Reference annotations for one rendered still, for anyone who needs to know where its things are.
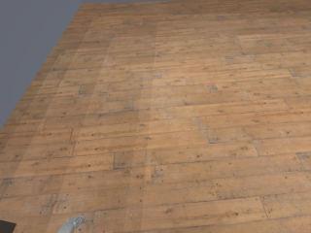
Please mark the cabinet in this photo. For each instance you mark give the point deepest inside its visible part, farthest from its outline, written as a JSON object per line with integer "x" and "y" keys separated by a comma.
{"x": 7, "y": 227}

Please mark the left robot hand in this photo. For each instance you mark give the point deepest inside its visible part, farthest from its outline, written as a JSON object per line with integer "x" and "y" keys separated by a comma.
{"x": 71, "y": 224}

